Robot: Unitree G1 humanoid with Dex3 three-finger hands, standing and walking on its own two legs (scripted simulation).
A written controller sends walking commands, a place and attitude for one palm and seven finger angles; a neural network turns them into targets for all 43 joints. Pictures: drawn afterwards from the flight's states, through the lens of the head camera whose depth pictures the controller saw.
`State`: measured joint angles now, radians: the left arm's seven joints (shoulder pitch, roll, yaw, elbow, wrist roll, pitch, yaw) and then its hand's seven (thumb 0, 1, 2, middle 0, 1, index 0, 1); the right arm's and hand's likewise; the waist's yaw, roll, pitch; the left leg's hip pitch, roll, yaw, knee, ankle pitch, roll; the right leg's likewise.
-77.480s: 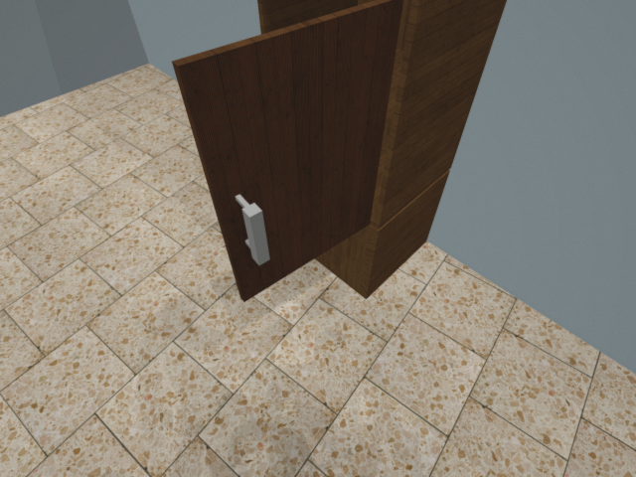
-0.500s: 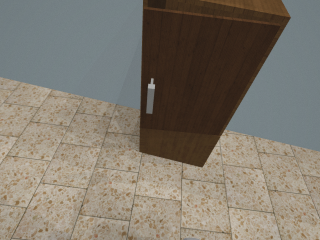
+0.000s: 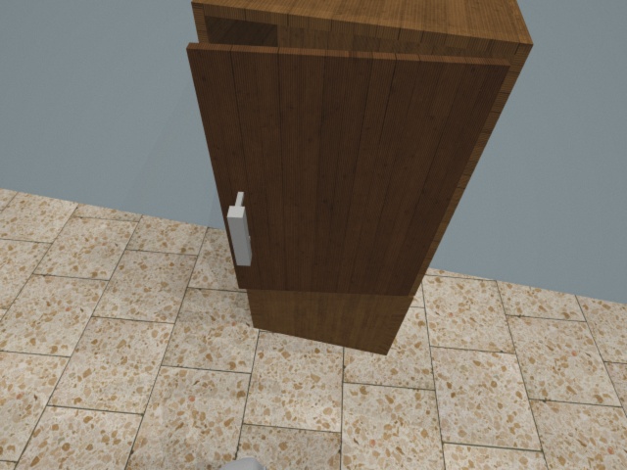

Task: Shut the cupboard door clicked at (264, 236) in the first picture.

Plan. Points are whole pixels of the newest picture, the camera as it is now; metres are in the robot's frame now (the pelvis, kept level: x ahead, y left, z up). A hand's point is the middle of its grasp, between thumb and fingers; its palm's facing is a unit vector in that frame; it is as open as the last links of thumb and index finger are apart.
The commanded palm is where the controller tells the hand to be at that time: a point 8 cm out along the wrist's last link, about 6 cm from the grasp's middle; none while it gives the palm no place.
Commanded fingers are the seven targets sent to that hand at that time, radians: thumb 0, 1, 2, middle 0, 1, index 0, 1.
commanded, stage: come to a stop and stand still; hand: left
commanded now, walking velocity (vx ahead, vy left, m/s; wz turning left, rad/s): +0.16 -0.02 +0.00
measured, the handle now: (242, 228) +0.54 +0.16 -0.08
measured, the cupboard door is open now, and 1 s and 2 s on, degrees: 10 10 10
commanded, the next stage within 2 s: look again from close up in 1.04 s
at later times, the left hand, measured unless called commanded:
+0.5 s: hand out of the picture +0.13 +0.16 -0.18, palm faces +0.04 -0.97 -0.23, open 7.3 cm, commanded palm none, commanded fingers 0.00 0.90 0.90 -0.20 -0.30 -0.20 -0.30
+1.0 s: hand out of the picture +0.11 +0.20 -0.16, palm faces -0.04 -0.95 -0.30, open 7.3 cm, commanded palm none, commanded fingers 0.00 0.90 0.90 -0.20 -0.30 -0.20 -0.30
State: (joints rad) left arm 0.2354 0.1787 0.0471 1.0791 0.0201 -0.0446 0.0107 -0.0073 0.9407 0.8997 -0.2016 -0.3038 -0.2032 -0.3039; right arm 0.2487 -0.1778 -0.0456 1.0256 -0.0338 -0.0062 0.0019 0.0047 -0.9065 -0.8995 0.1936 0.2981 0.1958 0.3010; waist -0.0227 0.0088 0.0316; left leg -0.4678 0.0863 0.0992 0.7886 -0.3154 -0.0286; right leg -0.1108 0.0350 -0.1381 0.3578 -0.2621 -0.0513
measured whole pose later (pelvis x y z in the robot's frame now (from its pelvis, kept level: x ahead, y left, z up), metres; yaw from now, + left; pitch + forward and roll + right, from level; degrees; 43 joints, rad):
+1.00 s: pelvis +0.06 +0.00 -0.01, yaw -3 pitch +0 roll +1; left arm 0.25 0.20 -0.01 1.01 0.02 0.02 0.03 0.00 0.91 0.90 -0.20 -0.30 -0.20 -0.30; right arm 0.23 -0.19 -0.02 0.92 -0.02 0.00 -0.01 -0.01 -0.94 -0.90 0.20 0.30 0.20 0.30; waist 0.01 0.05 0.02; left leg -0.25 -0.02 0.12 0.52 -0.27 0.04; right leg -0.29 -0.05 0.04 0.58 -0.29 0.03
